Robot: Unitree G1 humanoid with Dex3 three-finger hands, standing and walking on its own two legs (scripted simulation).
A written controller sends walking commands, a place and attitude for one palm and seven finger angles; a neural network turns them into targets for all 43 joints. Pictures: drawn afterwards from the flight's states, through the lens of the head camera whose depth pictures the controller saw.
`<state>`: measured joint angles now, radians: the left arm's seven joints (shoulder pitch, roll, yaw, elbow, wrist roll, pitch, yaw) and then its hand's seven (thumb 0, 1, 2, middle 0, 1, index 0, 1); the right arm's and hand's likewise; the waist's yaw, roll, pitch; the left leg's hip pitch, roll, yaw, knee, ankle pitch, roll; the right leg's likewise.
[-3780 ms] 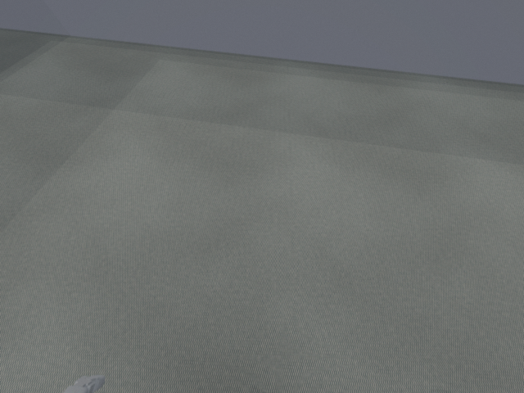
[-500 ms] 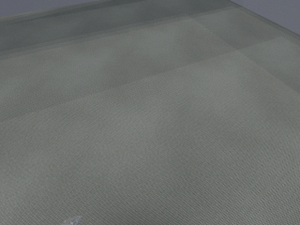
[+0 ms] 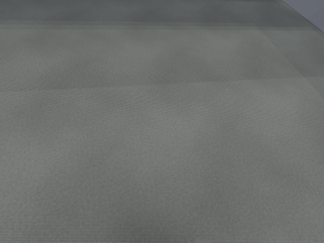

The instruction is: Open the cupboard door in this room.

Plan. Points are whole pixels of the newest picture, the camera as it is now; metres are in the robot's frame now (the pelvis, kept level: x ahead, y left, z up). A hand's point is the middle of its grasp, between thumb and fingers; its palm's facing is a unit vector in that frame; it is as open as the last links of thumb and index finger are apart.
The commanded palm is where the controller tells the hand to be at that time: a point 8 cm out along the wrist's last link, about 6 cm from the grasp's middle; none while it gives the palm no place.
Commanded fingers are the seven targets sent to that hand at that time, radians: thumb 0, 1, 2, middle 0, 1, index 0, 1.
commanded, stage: turn or walk to find it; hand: left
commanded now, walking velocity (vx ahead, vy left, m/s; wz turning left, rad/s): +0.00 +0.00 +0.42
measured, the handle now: out of the picture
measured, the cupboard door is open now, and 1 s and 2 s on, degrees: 0 0 0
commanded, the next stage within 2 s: none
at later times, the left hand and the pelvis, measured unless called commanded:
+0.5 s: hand out of the picture +0.03 +0.18 -0.14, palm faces +0.22 -0.94 -0.26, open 7.4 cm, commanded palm none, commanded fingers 0.00 0.90 0.90 -0.20 -0.30 -0.20 -0.30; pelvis -0.03 -0.03 +0.01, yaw +13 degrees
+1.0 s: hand out of the picture -0.12 +0.24 -0.17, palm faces +0.45 -0.86 -0.24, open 7.4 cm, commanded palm none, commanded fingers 0.00 0.90 0.90 -0.20 -0.30 -0.20 -0.30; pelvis -0.07 +0.02 +0.01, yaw +24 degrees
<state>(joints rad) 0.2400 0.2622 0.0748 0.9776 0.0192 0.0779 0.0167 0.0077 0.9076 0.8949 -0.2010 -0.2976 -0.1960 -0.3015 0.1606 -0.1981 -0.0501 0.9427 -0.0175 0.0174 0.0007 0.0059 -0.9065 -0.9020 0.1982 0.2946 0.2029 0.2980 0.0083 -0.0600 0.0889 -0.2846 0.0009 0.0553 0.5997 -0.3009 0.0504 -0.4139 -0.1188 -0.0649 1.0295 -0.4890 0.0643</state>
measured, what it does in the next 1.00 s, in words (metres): steps on the spot, turning left: right foot, then left foot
